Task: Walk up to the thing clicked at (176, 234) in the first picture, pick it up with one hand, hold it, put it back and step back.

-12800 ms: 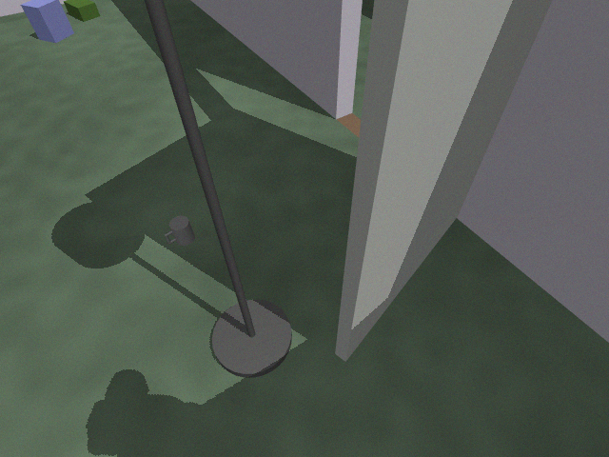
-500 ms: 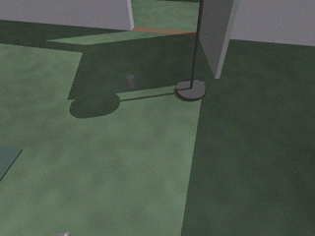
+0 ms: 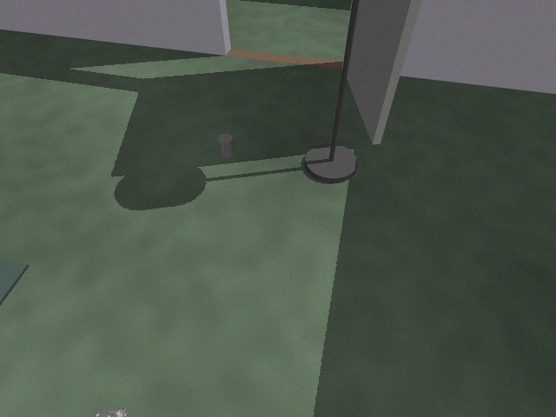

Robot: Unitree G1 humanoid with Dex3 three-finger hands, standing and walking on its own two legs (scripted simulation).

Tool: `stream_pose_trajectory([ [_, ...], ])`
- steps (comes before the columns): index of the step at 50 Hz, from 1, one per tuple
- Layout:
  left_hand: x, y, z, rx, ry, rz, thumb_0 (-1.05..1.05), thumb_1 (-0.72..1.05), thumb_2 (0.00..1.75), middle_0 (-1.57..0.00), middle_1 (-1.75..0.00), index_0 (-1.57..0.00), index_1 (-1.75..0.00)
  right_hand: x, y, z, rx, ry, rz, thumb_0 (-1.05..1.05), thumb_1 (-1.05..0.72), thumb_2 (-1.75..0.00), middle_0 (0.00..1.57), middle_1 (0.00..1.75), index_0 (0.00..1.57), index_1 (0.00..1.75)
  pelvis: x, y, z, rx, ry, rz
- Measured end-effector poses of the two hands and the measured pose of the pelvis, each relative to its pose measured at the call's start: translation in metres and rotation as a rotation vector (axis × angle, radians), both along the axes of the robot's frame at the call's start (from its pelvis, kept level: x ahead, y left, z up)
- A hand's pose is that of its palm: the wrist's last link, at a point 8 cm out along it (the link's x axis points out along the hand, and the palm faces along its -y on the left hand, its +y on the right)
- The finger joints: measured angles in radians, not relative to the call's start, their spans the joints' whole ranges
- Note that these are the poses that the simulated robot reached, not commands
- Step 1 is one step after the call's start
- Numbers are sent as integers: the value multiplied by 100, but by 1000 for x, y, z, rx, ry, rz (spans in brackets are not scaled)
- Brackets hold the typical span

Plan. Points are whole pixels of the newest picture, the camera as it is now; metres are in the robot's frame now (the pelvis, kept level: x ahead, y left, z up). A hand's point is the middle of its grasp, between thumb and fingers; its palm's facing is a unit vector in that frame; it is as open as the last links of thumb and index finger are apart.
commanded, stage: stand
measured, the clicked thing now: (225, 147) +1.50 +0.31 -0.73
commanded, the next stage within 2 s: none
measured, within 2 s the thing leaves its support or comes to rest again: neither
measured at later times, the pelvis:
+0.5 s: pelvis +0.00 +0.00 +0.00, yaw +2 degrees
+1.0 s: pelvis +0.01 +0.00 +0.00, yaw +2 degrees
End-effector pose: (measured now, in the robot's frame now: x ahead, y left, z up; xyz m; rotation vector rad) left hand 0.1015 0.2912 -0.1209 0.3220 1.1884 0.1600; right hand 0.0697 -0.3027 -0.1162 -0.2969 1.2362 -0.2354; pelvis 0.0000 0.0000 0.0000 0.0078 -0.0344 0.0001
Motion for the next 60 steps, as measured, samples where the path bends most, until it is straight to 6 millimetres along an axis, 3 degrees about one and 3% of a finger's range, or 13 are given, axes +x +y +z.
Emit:
stream_pose_trajectory([
  [20,-34,3,1,15,47,50,1,90,90,-20,-30,-20,-30,21,5,-1,20,-28,38,0,-90,-90,20,30,20,30,2,-3,1,-3,-1,24],
  [40,-32,1,0,6,46,51,1,90,90,-20,-30,-20,-30,12,2,-2,12,14,41,0,-90,-90,20,30,20,30,6,-4,2,-4,3,36],
  [60,-27,3,4,16,39,58,1,90,90,-20,-30,-20,-30,26,3,-1,14,0,60,0,-90,-90,20,30,20,30,12,-5,2,-4,3,44],
])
